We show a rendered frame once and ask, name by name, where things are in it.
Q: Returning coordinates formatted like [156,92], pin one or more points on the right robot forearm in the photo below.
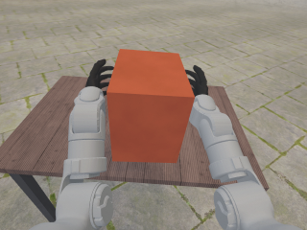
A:
[226,159]

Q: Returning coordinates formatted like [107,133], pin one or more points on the left robot upper arm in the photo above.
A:
[82,206]

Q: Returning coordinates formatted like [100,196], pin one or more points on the left robot forearm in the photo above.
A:
[86,136]

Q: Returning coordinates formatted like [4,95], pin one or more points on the right robot upper arm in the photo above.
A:
[246,206]

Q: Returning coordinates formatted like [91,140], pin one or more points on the carton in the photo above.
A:
[149,102]

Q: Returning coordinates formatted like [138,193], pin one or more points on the robot right hand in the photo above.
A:
[200,82]

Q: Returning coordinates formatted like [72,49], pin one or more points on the table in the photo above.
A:
[39,146]

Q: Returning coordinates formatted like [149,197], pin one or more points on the robot left hand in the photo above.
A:
[95,76]

